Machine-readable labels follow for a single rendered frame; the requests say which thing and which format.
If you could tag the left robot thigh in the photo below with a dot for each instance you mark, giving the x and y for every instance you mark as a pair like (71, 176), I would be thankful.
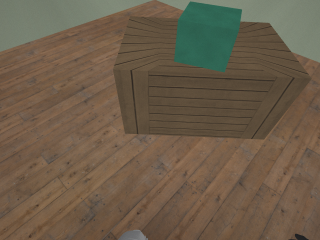
(133, 235)

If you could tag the pedestal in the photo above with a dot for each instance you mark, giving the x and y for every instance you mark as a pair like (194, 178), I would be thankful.
(158, 96)

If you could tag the carton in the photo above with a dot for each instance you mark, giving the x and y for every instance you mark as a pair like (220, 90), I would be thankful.
(206, 35)

